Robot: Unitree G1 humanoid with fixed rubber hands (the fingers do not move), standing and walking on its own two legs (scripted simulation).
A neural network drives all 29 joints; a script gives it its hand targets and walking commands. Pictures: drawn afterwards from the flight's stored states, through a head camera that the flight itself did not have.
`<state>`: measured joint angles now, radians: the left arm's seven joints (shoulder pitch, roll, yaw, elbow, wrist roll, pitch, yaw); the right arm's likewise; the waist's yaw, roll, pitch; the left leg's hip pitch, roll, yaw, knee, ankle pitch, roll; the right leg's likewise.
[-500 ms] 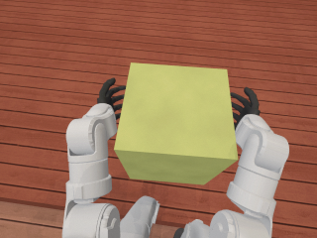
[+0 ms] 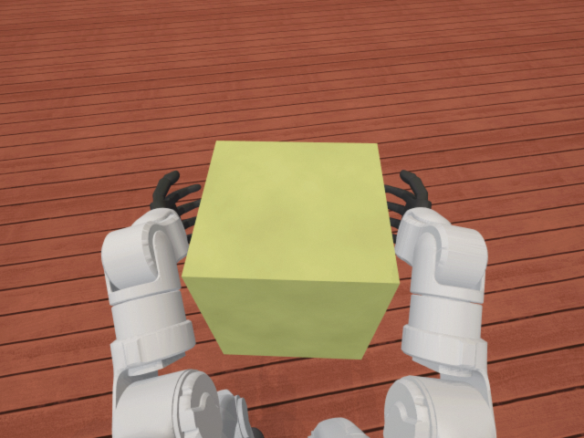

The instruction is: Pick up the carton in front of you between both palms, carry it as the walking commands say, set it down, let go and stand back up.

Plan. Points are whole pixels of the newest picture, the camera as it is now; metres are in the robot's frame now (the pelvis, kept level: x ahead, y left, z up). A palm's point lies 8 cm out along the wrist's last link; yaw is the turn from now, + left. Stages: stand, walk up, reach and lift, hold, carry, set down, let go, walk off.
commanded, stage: carry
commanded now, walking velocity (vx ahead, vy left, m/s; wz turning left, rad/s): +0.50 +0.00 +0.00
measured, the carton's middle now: (293, 257) +0.34 -0.04 +0.06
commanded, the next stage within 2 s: none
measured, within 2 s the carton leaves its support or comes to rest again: neither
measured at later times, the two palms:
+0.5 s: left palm (177, 31) +0.63 +0.10 +0.25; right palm (377, 18) +0.64 -0.21 +0.25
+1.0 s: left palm (185, 28) +0.87 +0.13 +0.16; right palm (325, 18) +0.87 -0.17 +0.17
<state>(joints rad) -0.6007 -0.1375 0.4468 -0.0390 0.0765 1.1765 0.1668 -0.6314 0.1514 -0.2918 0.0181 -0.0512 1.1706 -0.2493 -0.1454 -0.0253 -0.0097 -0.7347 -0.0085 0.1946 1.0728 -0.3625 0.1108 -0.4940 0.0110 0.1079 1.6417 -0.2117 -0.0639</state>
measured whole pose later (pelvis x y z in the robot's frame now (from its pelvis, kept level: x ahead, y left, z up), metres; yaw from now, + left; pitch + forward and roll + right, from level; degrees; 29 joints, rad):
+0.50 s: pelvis +0.29 -0.06 +0.08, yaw +2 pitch +4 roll +1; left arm -0.64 -0.12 0.31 -0.02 0.03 1.16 0.22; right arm -0.64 0.09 -0.34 -0.05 -0.04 1.18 -0.25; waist 0.04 0.02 -0.14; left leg -0.42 0.02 0.02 1.11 -0.42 0.01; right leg -0.47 -0.03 -0.14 0.57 -0.18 -0.07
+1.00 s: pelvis +0.59 -0.02 +0.10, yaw -2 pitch +6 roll -1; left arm -0.13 -0.13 0.11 -0.32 0.01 1.07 0.15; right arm -0.13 0.13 -0.10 -0.31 -0.04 1.04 -0.15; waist 0.00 -0.01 -0.06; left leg -0.35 0.05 0.18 0.43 -0.19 0.04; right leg -0.49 -0.05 -0.07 1.06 -0.42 0.02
